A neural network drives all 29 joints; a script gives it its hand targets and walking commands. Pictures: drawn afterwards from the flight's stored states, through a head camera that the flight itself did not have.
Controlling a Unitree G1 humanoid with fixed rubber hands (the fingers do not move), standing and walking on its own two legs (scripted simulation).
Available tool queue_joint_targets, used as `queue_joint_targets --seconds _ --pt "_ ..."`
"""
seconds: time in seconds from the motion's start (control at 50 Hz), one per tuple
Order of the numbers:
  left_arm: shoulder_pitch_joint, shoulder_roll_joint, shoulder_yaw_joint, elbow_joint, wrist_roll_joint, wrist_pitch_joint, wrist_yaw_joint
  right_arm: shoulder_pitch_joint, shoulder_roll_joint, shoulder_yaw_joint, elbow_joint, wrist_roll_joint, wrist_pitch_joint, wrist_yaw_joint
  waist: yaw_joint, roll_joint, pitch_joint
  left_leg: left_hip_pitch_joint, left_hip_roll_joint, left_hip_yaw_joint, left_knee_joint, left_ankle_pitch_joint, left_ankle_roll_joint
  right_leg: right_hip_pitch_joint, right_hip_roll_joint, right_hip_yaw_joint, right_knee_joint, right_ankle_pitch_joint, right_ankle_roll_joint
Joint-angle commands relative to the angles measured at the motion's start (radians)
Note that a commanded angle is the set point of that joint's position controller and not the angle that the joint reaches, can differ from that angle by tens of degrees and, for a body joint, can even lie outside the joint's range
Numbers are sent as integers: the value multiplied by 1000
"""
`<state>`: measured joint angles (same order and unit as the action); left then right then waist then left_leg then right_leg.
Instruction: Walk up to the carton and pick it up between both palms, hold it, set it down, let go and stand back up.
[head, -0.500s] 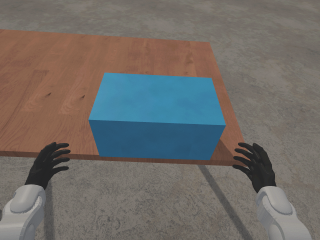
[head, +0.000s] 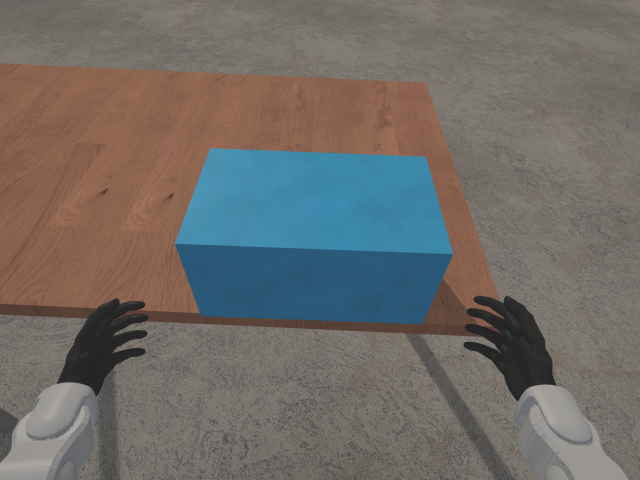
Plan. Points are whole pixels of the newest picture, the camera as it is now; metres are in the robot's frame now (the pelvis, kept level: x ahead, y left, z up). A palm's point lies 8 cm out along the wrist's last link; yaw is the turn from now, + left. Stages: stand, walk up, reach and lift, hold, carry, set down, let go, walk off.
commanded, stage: set down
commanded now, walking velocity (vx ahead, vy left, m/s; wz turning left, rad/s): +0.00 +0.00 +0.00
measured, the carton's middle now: (315, 235) +0.42 +0.02 +0.07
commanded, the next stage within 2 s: let go in 1.78 s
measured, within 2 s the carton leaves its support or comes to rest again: neither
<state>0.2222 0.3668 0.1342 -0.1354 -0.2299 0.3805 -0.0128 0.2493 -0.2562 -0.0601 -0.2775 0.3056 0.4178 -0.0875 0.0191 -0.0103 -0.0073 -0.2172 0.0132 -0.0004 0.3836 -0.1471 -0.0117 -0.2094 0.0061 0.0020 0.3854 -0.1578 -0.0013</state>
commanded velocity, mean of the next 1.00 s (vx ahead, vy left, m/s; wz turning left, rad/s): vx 0.00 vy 0.00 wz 0.00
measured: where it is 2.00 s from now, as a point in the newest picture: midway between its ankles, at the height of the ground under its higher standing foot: outside the picture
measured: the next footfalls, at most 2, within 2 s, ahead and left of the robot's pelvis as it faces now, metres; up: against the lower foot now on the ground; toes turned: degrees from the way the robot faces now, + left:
none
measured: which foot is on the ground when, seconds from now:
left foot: down 0.00-1.00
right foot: down 0.00-1.00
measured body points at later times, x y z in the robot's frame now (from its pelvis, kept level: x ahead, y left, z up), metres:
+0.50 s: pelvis +0.03 +0.00 +0.00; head +0.06 +0.02 +0.45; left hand +0.23 +0.27 +0.00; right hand +0.24 -0.22 +0.03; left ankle +0.04 +0.13 -0.74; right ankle +0.03 -0.12 -0.74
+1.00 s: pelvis +0.03 +0.00 +0.00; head +0.07 +0.01 +0.45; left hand +0.21 +0.26 -0.05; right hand +0.19 -0.24 -0.06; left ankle +0.04 +0.13 -0.74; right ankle +0.03 -0.12 -0.74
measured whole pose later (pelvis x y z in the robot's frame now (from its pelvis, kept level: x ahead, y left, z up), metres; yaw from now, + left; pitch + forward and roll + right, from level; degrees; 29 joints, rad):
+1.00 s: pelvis +0.03 +0.00 +0.00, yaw +0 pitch +1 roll +0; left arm 0.26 0.33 0.06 0.16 -0.23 0.28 -0.01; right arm 0.34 -0.22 -0.06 0.26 0.20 0.14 0.00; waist 0.02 -0.02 0.08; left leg -0.22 0.01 0.00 0.38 -0.19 -0.01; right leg -0.21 0.01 0.00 0.39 -0.20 0.00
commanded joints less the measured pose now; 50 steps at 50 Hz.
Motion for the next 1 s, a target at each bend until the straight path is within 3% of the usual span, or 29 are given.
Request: queue_joint_targets --seconds 0.0,0.04,0.08,0.1,0.12,0.14,0.22,0.24,0.28,0.32,0.34,0.36,0.38,0.42,0.48,0.5,0.52,0.54,0.56,0.58,0.62,0.68,0.76,0.78,0.8,0.82,0.9,0.94,0.98 --pt "-158 175 64 -47 -46 -7 -8 -21 -71 -71 -59 -79 -40 21 31 24 20 55 -25 97 -150 -154 -2 92 -32 70 -170 -283 -25" --pt "-90 201 77 -134 -57 -21 -18 57 -62 -48 -173 -61 -53 6 39 -7 -26 72 -31 91 -136 -62 1 145 -42 72 -169 -190 -7" --pt "-81 184 66 -128 -35 -9 -12 50 -85 -55 -113 -58 -60 16 28 35 -19 125 -22 82 -132 -19 -8 125 -29 63 -161 -154 -9" --pt "-82 138 88 33 6 11 -27 41 -82 -39 25 -71 -36 27 42 56 81 100 -24 86 -144 -69 -10 92 -24 65 -180 -216 -24" --pt "-42 150 89 -85 -7 0 -22 71 -99 -56 -63 -80 -58 33 55 45 5 119 -13 84 -135 21 -22 120 -16 53 -166 -151 -23" --pt "-51 161 89 -67 18 -7 -26 82 -94 -58 -6 -89 -68 29 32 67 -13 133 -24 93 -120 42 -23 135 -23 56 -163 -110 -17" --pt "-24 137 83 -67 26 -37 -19 82 -87 -34 22 -83 -124 48 63 96 -45 148 -18 87 -101 99 -26 124 -12 48 -155 -70 -22" --pt "-16 155 94 -189 6 -70 -8 73 -93 -45 -100 -58 -171 50 81 67 -122 166 -22 85 -71 187 -25 127 3 34 -130 22 -13" --pt "-8 116 65 26 48 -58 -23 99 -104 -32 126 -117 -166 55 44 101 -57 159 -16 81 -61 169 -34 107 -2 40 -130 -5 -24" --pt "-4 173 81 -125 38 -108 -4 109 -81 -30 -8 -94 -226 51 71 85 -114 159 -20 86 -63 185 -24 142 -1 30 -121 42 -18" --pt "14 127 71 43 54 -100 -14 106 -87 -39 117 -135 -224 54 59 68 -63 142 -18 83 -68 136 -26 120 1 36 -129 -9 -22" --pt "3 127 51 14 67 -110 -6 101 -109 -47 170 -122 -218 61 47 144 -64 162 -16 86 -66 126 -43 89 -2 27 -126 -42 -35" --pt "34 133 53 -17 70 -118 -10 127 -108 -44 98 -112 -244 55 57 83 -80 164 -13 75 -58 167 -38 118 7 23 -115 11 -29" --pt "45 126 33 -25 60 -123 -12 121 -126 -49 117 -118 -254 61 33 75 -89 181 -11 73 -54 191 -43 120 12 21 -117 46 -32" --pt "16 106 26 92 110 -107 -11 99 -116 -35 264 -134 -255 72 42 130 -34 190 -11 73 -59 128 -45 81 5 27 -129 -29 -38" --pt "-2 123 29 67 93 -114 -19 91 -87 -18 182 -125 -253 62 41 105 -11 172 -22 79 -70 85 -26 93 -6 39 -142 -35 -39" --pt "-32 119 21 133 90 -97 -20 87 -89 -19 265 -148 -233 64 23 113 15 155 -22 90 -76 33 -20 74 -13 35 -136 -63 -30" --pt "-9 146 29 -22 84 -135 -5 96 -86 -28 124 -130 -258 54 51 73 -17 151 -17 77 -85 55 -25 105 0 17 -129 -44 -29" --pt "-3 111 31 183 111 -101 -18 93 -72 -12 296 -144 -227 61 57 84 11 141 -13 87 -91 7 -20 74 -8 26 -143 -121 -33" --pt "21 126 22 143 97 -107 -27 115 -89 -28 227 -158 -237 55 37 54 1 148 -13 87 -83 29 -14 105 -12 33 -140 -72 -29" --pt "-22 112 22 146 117 -107 -15 74 -74 -27 301 -164 -245 64 45 104 3 147 -11 84 -75 22 -18 77 -9 26 -127 -92 -32" --pt "-9 119 23 160 114 -114 -24 69 -84 -17 339 -182 -240 57 54 72 0 147 -16 92 -75 46 -23 79 -3 14 -122 -74 -25" --pt "5 85 20 145 148 -140 -4 98 -79 -19 393 -187 -255 68 46 130 -1 181 -11 86 -64 93 -33 60 -7 22 -112 -28 -39" --pt "-18 131 15 16 120 -178 3 80 -68 -21 264 -166 -285 60 46 95 -66 184 -11 79 -62 97 -22 91 -7 22 -113 1 -36" --pt "-31 99 12 175 148 -149 0 64 -67 -16 405 -202 -266 68 35 106 11 155 -8 80 -81 10 -25 66 -7 27 -129 -84 -42" --pt "-28 76 -27 179 139 -145 5 42 -52 -14 449 -205 -272 82 30 164 10 129 -10 82 -80 14 -33 75 -17 28 -126 -76 -50" --pt "-23 74 -67 282 132 -157 11 -9 -55 -11 429 -225 -365 95 46 98 -17 102 -9 85 -62 4 -21 40 4 -1 -106 -82 -37" --pt "-81 55 -113 285 128 -176 33 -92 -66 -31 471 -240 -410 112 40 134 -60 122 -3 83 -56 -1 -38 11 11 -18 -108 -83 -46" --pt "-24 45 -95 325 127 -196 29 -60 -71 -17 465 -244 -456 120 64 46 -99 123 -8 84 -43 58 -23 23 22 -23 -97 -41 -35"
